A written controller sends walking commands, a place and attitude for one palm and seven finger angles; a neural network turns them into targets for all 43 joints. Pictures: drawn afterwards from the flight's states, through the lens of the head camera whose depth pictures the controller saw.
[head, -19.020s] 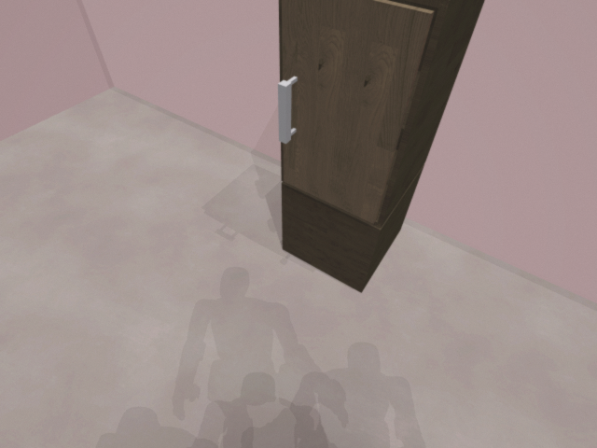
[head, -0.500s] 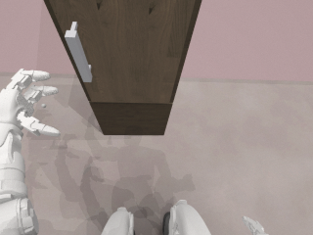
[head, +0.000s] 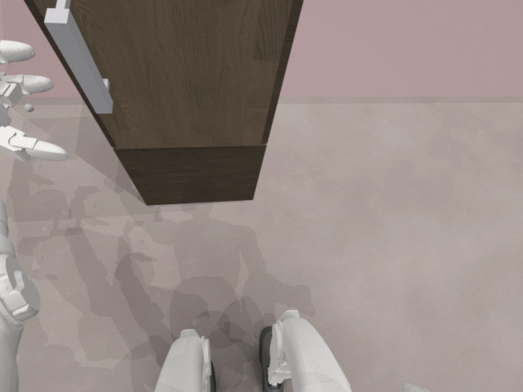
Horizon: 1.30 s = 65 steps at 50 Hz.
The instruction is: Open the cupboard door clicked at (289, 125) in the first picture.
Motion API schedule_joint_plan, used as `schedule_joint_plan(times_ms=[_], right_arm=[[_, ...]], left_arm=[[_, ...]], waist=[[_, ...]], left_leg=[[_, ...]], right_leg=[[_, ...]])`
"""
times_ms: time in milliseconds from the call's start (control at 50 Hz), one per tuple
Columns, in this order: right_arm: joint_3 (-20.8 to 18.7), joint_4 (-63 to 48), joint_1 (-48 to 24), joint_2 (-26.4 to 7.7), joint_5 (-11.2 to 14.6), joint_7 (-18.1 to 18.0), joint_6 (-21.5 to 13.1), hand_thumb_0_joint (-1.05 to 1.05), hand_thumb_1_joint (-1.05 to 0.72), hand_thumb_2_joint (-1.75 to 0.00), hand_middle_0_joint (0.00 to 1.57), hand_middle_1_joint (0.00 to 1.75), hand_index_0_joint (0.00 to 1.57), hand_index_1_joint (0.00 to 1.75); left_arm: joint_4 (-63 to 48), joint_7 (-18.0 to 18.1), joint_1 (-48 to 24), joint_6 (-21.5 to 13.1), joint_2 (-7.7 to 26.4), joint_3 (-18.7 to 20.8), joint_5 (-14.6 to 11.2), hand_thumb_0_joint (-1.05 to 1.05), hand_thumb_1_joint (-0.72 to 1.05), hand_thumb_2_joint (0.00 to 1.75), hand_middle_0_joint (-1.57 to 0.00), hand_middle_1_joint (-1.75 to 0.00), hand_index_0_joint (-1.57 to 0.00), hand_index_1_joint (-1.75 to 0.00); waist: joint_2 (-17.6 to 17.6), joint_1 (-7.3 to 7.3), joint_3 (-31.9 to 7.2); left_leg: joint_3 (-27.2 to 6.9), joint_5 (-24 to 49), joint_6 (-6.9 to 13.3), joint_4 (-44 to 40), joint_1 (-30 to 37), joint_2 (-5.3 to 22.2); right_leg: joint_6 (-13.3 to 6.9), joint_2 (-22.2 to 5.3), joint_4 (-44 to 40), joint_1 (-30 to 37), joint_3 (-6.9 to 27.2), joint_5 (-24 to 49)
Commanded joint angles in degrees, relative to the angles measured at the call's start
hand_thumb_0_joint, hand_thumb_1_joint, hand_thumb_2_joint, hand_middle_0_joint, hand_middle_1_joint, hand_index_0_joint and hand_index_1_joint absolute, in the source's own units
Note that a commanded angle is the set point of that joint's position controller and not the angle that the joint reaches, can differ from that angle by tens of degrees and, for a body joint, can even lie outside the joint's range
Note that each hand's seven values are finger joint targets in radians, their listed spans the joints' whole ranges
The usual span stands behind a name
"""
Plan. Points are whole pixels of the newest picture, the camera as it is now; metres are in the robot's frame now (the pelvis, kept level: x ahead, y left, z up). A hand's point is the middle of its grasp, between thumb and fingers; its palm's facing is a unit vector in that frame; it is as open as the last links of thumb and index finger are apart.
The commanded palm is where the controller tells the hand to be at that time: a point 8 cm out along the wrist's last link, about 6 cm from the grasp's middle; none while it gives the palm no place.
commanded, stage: move the hooked fingers beside the handle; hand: left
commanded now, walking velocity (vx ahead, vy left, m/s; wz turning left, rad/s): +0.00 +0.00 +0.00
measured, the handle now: (86, 58) +0.60 +0.23 +0.05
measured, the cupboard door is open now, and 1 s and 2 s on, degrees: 0 0 0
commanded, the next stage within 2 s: slide the fingers in behind the handle in 1.12 s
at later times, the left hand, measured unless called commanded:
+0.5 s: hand (32, 80) +0.55 +0.29 +0.05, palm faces -0.01 -1.00 -0.03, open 14.0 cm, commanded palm +0.54 +0.31 +0.05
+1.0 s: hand (33, 83) +0.54 +0.28 +0.06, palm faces +0.02 -1.00 -0.02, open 14.0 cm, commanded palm +0.53 +0.31 +0.05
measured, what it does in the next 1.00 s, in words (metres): stands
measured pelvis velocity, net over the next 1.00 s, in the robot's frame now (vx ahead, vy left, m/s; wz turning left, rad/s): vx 0.02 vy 0.02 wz -0.02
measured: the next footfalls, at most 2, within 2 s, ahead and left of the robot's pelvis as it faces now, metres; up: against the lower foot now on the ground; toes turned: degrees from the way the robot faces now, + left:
none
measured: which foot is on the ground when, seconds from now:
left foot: down 0.00-1.00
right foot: down 0.00-1.00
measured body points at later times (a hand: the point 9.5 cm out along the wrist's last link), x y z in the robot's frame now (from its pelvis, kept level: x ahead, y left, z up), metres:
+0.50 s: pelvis +0.01 +0.02 -0.01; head +0.21 +0.05 +0.39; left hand +0.55 +0.35 +0.05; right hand -0.02 -0.25 -0.10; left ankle +0.00 +0.09 -0.64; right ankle +0.06 -0.11 -0.64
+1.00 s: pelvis +0.02 +0.02 +0.00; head +0.20 +0.06 +0.41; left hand +0.53 +0.34 +0.06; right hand +0.02 -0.25 -0.09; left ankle +0.00 +0.09 -0.64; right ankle +0.06 -0.11 -0.64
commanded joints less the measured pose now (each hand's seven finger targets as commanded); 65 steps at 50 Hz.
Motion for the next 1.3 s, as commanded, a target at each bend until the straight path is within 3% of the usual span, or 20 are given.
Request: schedule_joint_plan(times_ms=[0,60,140,200,300,400,460,480,540,560,600,660,740,820,880,940,1000,1120,1200,1280], right_arm=[[-4.1,-2.6,10.4,-11.5,-0.3,-0.5,0.2,0.00,-0.90,-0.90,0.20,0.30,0.20,0.30],[-3.7,-3.0,11.1,-11.6,-0.3,-0.5,1.1,0.00,-0.90,-0.90,0.20,0.30,0.20,0.30],[-2.9,-3.4,11.5,-12.0,-0.3,-0.6,1.9,0.00,-0.90,-0.90,0.20,0.30,0.20,0.30],[-2.6,-3.5,12.4,-12.3,-0.7,-0.5,2.3,0.00,-0.90,-0.90,0.20,0.30,0.20,0.30],[-2.5,-2.6,14.0,-12.6,-1.0,0.0,3.4,0.00,-0.90,-0.90,0.20,0.30,0.20,0.30],[-3.0,-3.2,15.5,-12.6,-1.1,0.7,4.8,0.00,-0.90,-0.90,0.20,0.30,0.20,0.30],[-3.1,-3.3,15.1,-12.3,-1.2,0.9,5.3,0.00,-0.90,-0.90,0.20,0.30,0.20,0.30],[-3.2,-3.2,15.3,-12.4,-1.3,1.0,5.5,0.00,-0.90,-0.90,0.20,0.30,0.20,0.30],[-3.6,-3.4,15.4,-12.1,-1.5,1.4,5.3,0.00,-0.90,-0.90,0.20,0.30,0.20,0.30],[-3.7,-3.3,15.4,-12.0,-1.6,1.6,5.4,0.00,-0.90,-0.90,0.20,0.30,0.20,0.30],[-4.0,-3.0,15.6,-11.6,-1.7,2.3,5.6,0.00,-0.90,-0.90,0.20,0.30,0.20,0.30],[-4.0,-2.5,15.5,-11.3,-1.4,2.4,6.2,0.00,-0.90,-0.90,0.20,0.30,0.20,0.30],[-3.8,-2.7,14.9,-11.3,-1.0,1.8,6.2,0.00,-0.90,-0.90,0.20,0.30,0.20,0.30],[-4.2,-3.3,15.0,-11.1,-1.6,1.7,6.1,0.00,-0.90,-0.90,0.20,0.30,0.20,0.30],[-4.3,-2.9,14.6,-10.8,-1.8,2.0,6.0,0.00,-0.90,-0.90,0.20,0.30,0.20,0.30],[-4.2,-2.7,13.6,-11.1,-1.5,1.6,5.7,0.00,-0.90,-0.90,0.20,0.30,0.20,0.30],[-3.9,-2.8,13.7,-11.3,-1.4,1.3,5.6,0.00,-0.90,-0.90,0.20,0.30,0.20,0.30],[-3.6,-3.5,13.2,-11.4,-1.4,1.2,5.4,0.00,-0.90,-0.90,0.20,0.30,0.20,0.30],[-3.2,-2.9,13.1,-11.5,-1.1,1.1,5.2,0.00,-0.90,-0.90,0.20,0.30,0.20,0.30],[-3.4,-2.7,13.8,-11.3,-1.0,1.4,5.5,0.00,-0.90,-0.90,0.20,0.30,0.20,0.30]], left_arm=[[-9.8,-0.6,-23.4,-2.8,19.9,2.3,-0.9,0.00,-0.50,0.30,-0.30,-1.20,-0.30,-1.20],[-7.6,-1.3,-24.8,-1.3,21.3,2.7,-0.9,0.00,-0.50,0.30,-0.30,-1.20,-0.30,-1.20],[-5.6,-1.0,-28.5,0.2,26.7,4.2,0.7,0.00,-0.50,0.30,-0.30,-1.20,-0.30,-1.20],[-7.6,-0.6,-32.0,-0.6,31.3,5.8,2.3,0.00,-0.50,0.30,-0.30,-1.20,-0.30,-1.20],[-6.2,-1.2,-34.4,0.4,29.4,3.7,2.6,0.00,-0.50,0.30,-0.30,-1.20,-0.30,-1.20],[-7.3,-2.6,-27.5,2.9,27.2,3.8,2.3,0.00,-0.50,0.30,-0.30,-1.20,-0.30,-1.20],[-8.9,-2.1,-28.9,2.8,25.4,3.3,1.3,0.00,-0.50,0.30,-0.30,-1.20,-0.30,-1.20],[-10.8,-1.6,-30.3,2.3,27.5,5.3,1.1,0.00,-0.50,0.30,-0.30,-1.20,-0.30,-1.20],[-15.1,0.2,-29.5,0.4,30.2,8.3,1.2,0.00,-0.50,0.30,-0.30,-1.20,-0.30,-1.20],[-17.9,0.7,-30.3,-0.5,29.8,7.7,1.4,0.00,-0.50,0.30,-0.30,-1.20,-0.30,-1.20],[-19.5,1.4,-26.9,-0.7,27.1,6.6,1.5,0.00,-0.50,0.30,-0.30,-1.20,-0.30,-1.20],[-14.3,1.2,-23.4,1.3,20.9,2.9,1.1,0.00,-0.50,0.30,-0.30,-1.20,-0.30,-1.20],[-7.4,0.2,-22.6,3.7,16.4,-0.6,0.4,0.00,-0.50,0.30,-0.30,-1.20,-0.30,-1.20],[-11.9,1.2,-23.2,-0.1,21.0,3.0,1.1,0.00,-0.50,0.30,-0.30,-1.20,-0.30,-1.20],[-14.3,1.9,-26.0,-2.9,18.8,1.8,0.5,0.00,-0.50,0.30,-0.30,-1.20,-0.30,-1.20],[-9.2,2.1,-26.5,-2.4,19.8,2.6,0.4,0.00,-0.50,0.30,-0.30,-1.20,-0.30,-1.20],[-9.3,1.8,-26.9,-1.8,22.8,3.4,1.7,0.00,-0.50,0.30,-0.30,-1.20,-0.30,-1.20],[-11.1,0.7,-27.0,-1.8,26.2,5.2,1.6,0.00,-0.50,0.30,-0.30,-1.20,-0.30,-1.20],[-9.6,-0.3,-28.7,-1.0,26.1,4.7,0.9,0.00,-0.50,0.30,-0.30,-1.20,-0.30,-1.20],[-10.7,-1.0,-27.0,-0.2,21.9,1.9,0.7,0.00,-0.50,0.30,-0.30,-1.20,-0.30,-1.20]], waist=[[11.6,-0.69,-31.2],[10.7,-1.52,-31.0],[9.4,-2.66,-29.0],[14.4,-2.35,-33.3],[16.8,-4.48,-34.0],[17.8,-2.76,-36.6],[16.6,-3.74,-33.9],[15.9,-3.58,-34.9],[18.5,-1.88,-38.2],[22.1,-1.63,-39.3],[24.5,-0.76,-39.6],[18.1,-2.61,-32.8],[12.6,-4.01,-25.5],[15.9,-1.92,-30.6],[16.9,-2.65,-31.8],[12.3,-3.65,-28.7],[16.7,-2.51,-30.6],[15.6,-2.16,-35.0],[15.0,-3.08,-33.0],[16.8,-3.15,-34.6]], left_leg=[[-5.2,25.7,-0.8,-8.4,16.2,-0.5],[-5.1,25.5,-0.3,-7.3,13.6,-0.5],[-4.6,21.8,0.4,-6.5,7.9,-0.5],[-5.2,24.5,0.0,-5.8,10.6,-0.4],[-6.8,30.3,-0.9,-4.5,15.5,0.5],[-7.9,37.9,-2.0,-5.5,21.1,1.2],[-8.2,36.8,-1.8,-5.6,20.6,1.4],[-8.0,36.4,-1.7,-5.5,20.4,1.5],[-8.1,39.6,-2.4,-6.0,23.0,1.4],[-8.4,43.1,-3.2,-6.1,26.5,1.6],[-9.5,48.8,-4.6,-7.0,32.4,2.2],[-9.2,46.2,-3.5,-7.7,29.5,2.4],[-7.4,34.5,-1.7,-9.4,20.9,1.3],[-7.6,40.4,-2.9,-8.5,24.5,1.3],[-8.1,42.5,-3.6,-7.7,27.3,1.6],[-6.9,34.1,-2.1,-7.5,19.9,0.9],[-6.7,35.6,-2.4,-7.3,20.7,0.6],[-6.3,34.1,-1.4,-6.0,18.2,0.5],[-6.1,31.0,-0.8,-5.8,16.2,0.5],[-6.6,33.7,-1.1,-6.0,19.8,0.8]], right_leg=[[0.2,1.9,-4.7,18.2,4.6,12.0],[0.2,2.1,-4.1,18.2,4.7,13.1],[0.7,2.2,-4.5,19.1,5.3,11.8],[0.3,2.4,-3.2,18.0,4.9,12.5],[0.4,2.7,-2.5,12.4,3.4,13.3],[0.4,2.8,-2.9,11.4,2.3,14.8],[0.4,3.1,-3.4,9.7,2.1,14.0],[0.5,3.2,-3.4,10.9,2.3,14.3],[0.1,3.3,-3.4,13.5,2.5,15.7],[-0.2,3.3,-3.3,12.0,2.3,16.0],[-0.3,3.5,-4.2,9.9,1.6,15.3],[0.0,3.8,-5.8,9.6,1.3,14.8],[0.5,3.5,-7.1,11.5,1.7,12.5],[-0.1,3.4,-5.6,12.7,2.0,15.0],[-0.1,3.6,-5.2,11.0,2.0,15.0],[0.2,3.5,-5.3,13.8,2.7,13.9],[-0.1,3.1,-4.6,14.2,2.8,14.8],[0.0,3.1,-3.8,17.8,3.6,17.2],[0.1,3.2,-3.9,16.8,3.7,15.9],[0.2,3.2,-4.2,14.6,3.3,15.8]])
